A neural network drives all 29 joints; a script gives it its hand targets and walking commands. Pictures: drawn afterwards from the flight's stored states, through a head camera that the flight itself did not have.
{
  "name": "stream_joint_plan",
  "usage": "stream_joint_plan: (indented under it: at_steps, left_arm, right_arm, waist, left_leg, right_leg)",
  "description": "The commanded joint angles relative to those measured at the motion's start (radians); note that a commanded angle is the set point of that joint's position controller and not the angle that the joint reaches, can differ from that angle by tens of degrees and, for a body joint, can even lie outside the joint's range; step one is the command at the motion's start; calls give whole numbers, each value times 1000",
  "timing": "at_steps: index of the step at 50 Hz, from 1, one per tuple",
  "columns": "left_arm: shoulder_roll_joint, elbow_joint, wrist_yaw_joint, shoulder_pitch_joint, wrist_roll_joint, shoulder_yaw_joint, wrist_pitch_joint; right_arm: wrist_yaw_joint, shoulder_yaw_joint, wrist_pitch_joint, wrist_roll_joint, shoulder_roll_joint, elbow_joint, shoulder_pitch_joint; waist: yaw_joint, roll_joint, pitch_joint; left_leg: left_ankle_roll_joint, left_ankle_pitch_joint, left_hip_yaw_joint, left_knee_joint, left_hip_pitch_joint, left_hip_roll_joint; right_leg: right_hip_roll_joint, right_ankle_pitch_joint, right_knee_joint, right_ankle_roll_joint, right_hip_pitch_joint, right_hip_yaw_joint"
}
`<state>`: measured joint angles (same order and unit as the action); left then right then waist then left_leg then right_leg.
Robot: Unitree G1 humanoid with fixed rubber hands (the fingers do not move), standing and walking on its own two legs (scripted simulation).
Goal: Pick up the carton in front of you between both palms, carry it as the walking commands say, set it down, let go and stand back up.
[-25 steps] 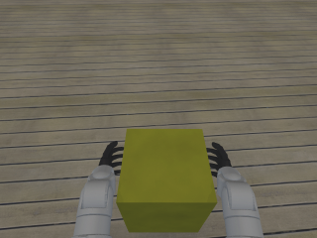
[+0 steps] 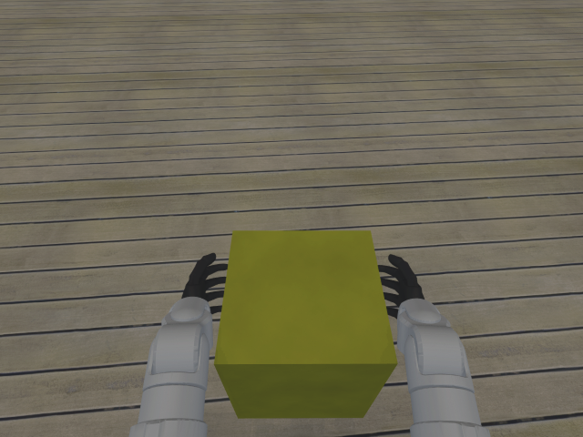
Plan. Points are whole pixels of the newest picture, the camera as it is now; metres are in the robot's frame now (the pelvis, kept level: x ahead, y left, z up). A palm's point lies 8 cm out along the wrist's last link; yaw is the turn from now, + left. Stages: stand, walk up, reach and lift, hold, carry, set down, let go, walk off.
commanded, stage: carry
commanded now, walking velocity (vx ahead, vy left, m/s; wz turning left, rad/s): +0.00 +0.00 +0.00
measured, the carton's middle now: (301, 328) +0.29 +0.00 -0.05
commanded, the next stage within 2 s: hold in 0.60 s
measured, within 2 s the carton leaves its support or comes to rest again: neither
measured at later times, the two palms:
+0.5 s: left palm (190, 310) +0.27 +0.16 +0.03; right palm (406, 312) +0.27 -0.14 +0.04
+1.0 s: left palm (142, 360) +0.20 +0.20 +0.04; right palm (360, 289) +0.31 -0.08 +0.04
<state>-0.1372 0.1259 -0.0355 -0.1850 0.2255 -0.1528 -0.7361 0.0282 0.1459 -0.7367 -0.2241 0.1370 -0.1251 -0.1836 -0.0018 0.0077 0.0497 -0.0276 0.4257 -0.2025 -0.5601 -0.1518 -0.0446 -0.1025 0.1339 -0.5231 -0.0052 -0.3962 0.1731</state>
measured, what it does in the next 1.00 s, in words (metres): stands, turning left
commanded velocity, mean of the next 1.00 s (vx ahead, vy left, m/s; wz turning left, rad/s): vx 0.00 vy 0.00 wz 0.00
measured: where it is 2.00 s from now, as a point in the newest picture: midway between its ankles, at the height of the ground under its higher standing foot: outside the picture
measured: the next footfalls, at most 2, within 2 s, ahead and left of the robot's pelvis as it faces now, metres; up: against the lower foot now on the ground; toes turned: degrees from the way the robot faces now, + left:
none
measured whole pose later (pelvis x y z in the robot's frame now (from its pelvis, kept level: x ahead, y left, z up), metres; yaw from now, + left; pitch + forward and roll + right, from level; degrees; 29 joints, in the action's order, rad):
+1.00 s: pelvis -0.01 -0.04 +0.02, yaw +18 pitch -6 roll +0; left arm -0.14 0.25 -0.03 -0.22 0.23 -0.23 -0.65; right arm 0.01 0.18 -0.68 -0.30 0.15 -0.26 -0.26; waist -0.01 0.03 -0.05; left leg 0.01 0.27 0.13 -0.41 -0.04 0.03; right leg -0.03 0.12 -0.35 -0.04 -0.14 -0.11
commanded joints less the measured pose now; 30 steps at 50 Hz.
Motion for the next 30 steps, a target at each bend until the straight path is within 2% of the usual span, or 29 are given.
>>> stream_joint_plan:
  at_steps: [1, 10, 30]
  left_arm:
    - [-883, -87, 229, -445, -260, 579, 38]
    - [-875, -74, 230, -418, -250, 569, 33]
    - [-880, -70, 234, -431, -253, 569, 36]
  right_arm:
    - [-222, -571, 42, 254, 878, 90, -447]
    - [-222, -565, 36, 247, 870, 83, -423]
    - [-225, -564, 38, 247, 877, 78, -434]
  waist:
    - [2, 4, 243]
    - [3, 5, 260]
    - [2, 5, 253]
  left_leg:
    - [6, -344, 89, 112, -41, -117]
    - [3, -380, 88, 96, -33, -118]
    - [-3, -367, 88, 94, -46, -120]
  right_leg:
    - [-59, -217, 16, 18, 192, -60]
    - [-60, -238, 11, 20, 186, -57]
    - [-59, -221, 12, 15, 171, -54]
